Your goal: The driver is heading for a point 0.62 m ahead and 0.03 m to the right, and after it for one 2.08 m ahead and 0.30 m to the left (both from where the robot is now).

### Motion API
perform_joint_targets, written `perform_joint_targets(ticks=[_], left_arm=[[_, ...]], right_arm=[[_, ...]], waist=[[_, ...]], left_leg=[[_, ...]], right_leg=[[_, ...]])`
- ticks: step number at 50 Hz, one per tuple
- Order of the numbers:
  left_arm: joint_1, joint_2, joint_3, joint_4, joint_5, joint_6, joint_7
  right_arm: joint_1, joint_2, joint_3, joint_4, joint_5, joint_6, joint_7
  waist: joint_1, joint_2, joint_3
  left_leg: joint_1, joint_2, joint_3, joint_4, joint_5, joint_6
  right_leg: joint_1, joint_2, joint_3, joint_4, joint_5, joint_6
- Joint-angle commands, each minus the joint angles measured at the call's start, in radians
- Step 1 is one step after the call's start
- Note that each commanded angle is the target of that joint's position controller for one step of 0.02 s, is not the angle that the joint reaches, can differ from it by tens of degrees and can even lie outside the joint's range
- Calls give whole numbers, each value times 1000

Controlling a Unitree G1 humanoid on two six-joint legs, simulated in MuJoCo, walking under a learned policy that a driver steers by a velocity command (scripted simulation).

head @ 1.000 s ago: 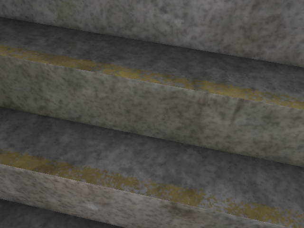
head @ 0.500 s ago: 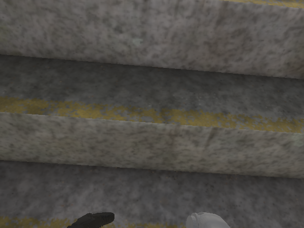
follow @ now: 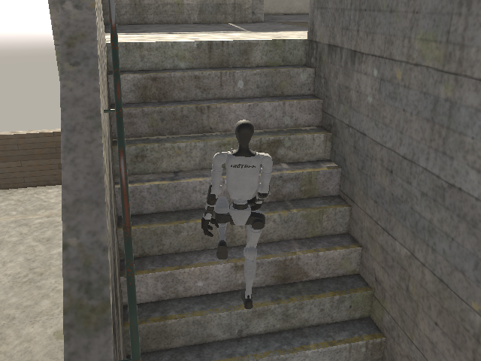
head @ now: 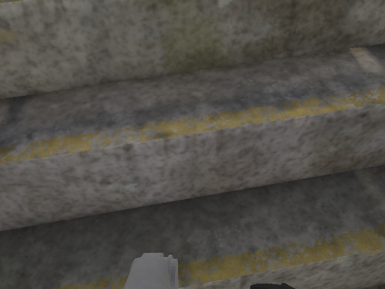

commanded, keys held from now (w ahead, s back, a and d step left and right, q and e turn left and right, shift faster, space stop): w+e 0.44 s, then w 0.08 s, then no key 0.48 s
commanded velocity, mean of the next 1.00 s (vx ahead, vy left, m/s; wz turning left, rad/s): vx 0.36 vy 0.00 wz -0.39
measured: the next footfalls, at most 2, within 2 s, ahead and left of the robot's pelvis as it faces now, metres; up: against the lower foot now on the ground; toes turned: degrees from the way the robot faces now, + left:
left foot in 0.20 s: +0.25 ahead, +0.15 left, +0.24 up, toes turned -2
right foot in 0.64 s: +0.06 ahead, -0.14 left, +0.00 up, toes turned -6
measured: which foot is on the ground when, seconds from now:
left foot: up 0.00-0.18, down 0.20-0.58, up 0.60-1.00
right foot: down 0.00-0.20, up 0.22-0.62, down 0.64-1.00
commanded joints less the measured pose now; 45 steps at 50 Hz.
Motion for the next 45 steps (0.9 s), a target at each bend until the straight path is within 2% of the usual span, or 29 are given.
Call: perform_joint_targets(ticks=[1,3,4,5,6,8,9,10,11,12,13,14,15,16,20,26,29,31,32,33,34,35,36,37,38,39,40,42,45], left_arm=[[163,94,27,6,-13,-15,10],[171,86,28,-6,5,-6,31],[187,124,45,-17,-31,3,51],[154,89,44,-16,-19,19,66],[78,103,43,-59,-37,28,75],[141,164,49,-86,-63,-5,41],[120,194,63,-122,-71,-20,15],[39,236,78,-186,-42,-46,-18],[-10,171,77,-220,-10,-58,-28],[-90,99,53,-252,56,-71,-42],[-148,86,62,-330,70,-28,-45],[-184,47,40,-411,87,25,-40],[-136,14,17,-411,95,70,-35],[-28,-12,-1,-381,74,109,-32],[90,57,16,-326,20,152,-22],[222,120,34,-285,-4,138,-32],[417,4,-9,-161,-10,88,-35],[471,-31,-36,-35,-64,25,-43],[345,-17,-60,-42,-28,5,-53],[337,101,-66,-30,35,-13,-43],[454,150,-26,17,39,-18,0],[489,71,-34,41,30,-10,27],[534,0,-46,46,-13,3,31],[429,7,-40,9,-10,9,55],[226,188,20,-89,-2,-18,89],[106,201,36,-115,0,-29,94],[142,135,32,-101,-9,-27,75],[205,-4,16,-91,-39,-13,64],[215,-45,20,-82,-18,11,67]], right_arm=[[-360,10,12,-214,-6,-14,12],[-392,14,12,-257,-2,6,13],[-456,30,29,-283,2,20,14],[-387,49,35,-267,16,25,12],[-288,25,28,-232,29,25,6],[3,-104,-42,-154,66,2,-7],[100,-160,-74,-124,71,-22,-12],[243,-230,-104,-92,46,1,-35],[195,-293,-139,-27,55,10,-42],[154,-275,-151,-10,64,44,-28],[6,-284,-159,-26,29,84,-55],[-114,-241,-153,-8,16,81,-58],[-195,-175,-135,59,6,69,-55],[-220,-182,-135,99,-1,42,-42],[-327,-219,-134,137,-8,-23,-5],[-358,-347,-167,126,-38,-50,16],[-344,-251,-144,119,7,-16,-32],[-291,-98,-100,89,24,14,-58],[-178,-4,-93,103,21,45,-54],[-157,99,-69,32,57,56,-8],[-254,112,-39,-119,19,60,8],[-394,60,-33,-170,-24,45,19],[-500,34,-31,-192,-29,16,26],[-505,21,-34,-197,5,21,39],[-304,6,-39,-241,15,24,59],[-211,-86,-68,-178,39,41,51],[-178,-119,-87,-123,47,64,36],[-164,-95,-90,-69,21,95,7],[-120,-67,-98,-33,24,113,4]], waist=[[63,-64,115],[55,-108,100],[80,-116,53],[31,-147,10],[-42,-114,-44],[-130,-108,-353],[-157,-55,-524],[-222,57,-644],[-185,402,-655],[-176,279,-550],[-104,155,-464],[-16,10,-215],[73,-60,-12],[139,-63,93],[223,81,135],[257,37,-14],[296,5,-83],[278,-152,-90],[119,-177,-92],[-24,-345,-25],[-5,-412,74],[50,-174,126],[150,-137,115],[103,-70,50],[-48,-179,-107],[-111,-48,-168],[-76,9,-144],[-5,-44,-44],[3,-207,-18]], left_leg=[[-279,20,13,-121,-91,-7],[-211,24,23,-195,-96,-6],[9,19,78,-451,-198,19],[274,21,70,-598,-278,49],[594,-20,45,-874,-465,78],[1089,-86,91,-999,-524,70],[1385,-15,-82,-1097,-540,99],[1482,4,-208,-1296,-780,80],[1477,173,-490,-1443,-770,147],[1307,155,-487,-1500,-725,110],[1111,244,-684,-1663,-1130,112],[828,281,-733,-1708,-1260,100],[638,271,-617,-1659,-1199,62],[502,230,-411,-1655,-1022,21],[310,224,-160,-1668,-920,36],[560,271,-71,-1461,-928,-30],[764,198,72,-1094,-712,-79],[858,79,243,-543,-587,-55],[719,16,220,-137,-630,-34],[474,-36,179,172,-682,-106],[141,-47,222,166,-709,-135],[-70,-48,166,153,-588,-129],[12,-10,165,93,-476,-133],[49,-10,112,97,-364,-103],[79,47,-73,37,-184,-70],[126,51,-136,-20,-47,-68],[177,6,-117,-118,-36,-78],[263,-26,-29,-372,46,-72],[431,-70,15,-503,131,-64]], right_leg=[[192,-251,464,-432,-85,-82],[206,-250,436,-482,93,-142],[174,-285,369,-666,299,-153],[89,-275,273,-670,505,-159],[14,-250,127,-614,925,-140],[53,-249,167,-280,1888,-139],[-123,-194,197,-58,1829,-94],[-167,-113,157,131,1614,-54],[-312,5,157,619,688,-12],[-343,-21,171,1033,451,10],[-501,-3,247,1277,405,-3],[-553,-50,162,1286,412,-14],[-582,-75,161,1253,402,3],[-546,-75,103,1186,377,15],[-421,-80,35,1196,458,35],[-195,-211,-96,552,393,-35],[97,-274,-194,-160,797,-68],[197,-309,-161,-629,1116,-52],[219,-242,-155,-467,1003,24],[193,-214,-50,-173,1676,184],[340,-254,213,-245,1833,111],[447,-287,333,-231,1538,54],[313,-233,370,-226,1283,81],[261,-267,448,-274,1108,50],[320,-473,816,-377,888,-53],[385,-532,788,-391,550,-84],[340,-442,687,-372,274,-77],[269,-284,471,-358,42,18],[192,-241,374,-343,44,2]])
Velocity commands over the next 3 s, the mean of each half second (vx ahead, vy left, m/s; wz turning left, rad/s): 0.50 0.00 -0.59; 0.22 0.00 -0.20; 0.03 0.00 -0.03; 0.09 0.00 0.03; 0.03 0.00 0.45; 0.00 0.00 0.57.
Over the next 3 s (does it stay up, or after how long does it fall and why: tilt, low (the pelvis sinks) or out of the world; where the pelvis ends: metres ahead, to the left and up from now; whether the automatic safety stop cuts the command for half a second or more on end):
stays up -0.44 -0.12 -0.47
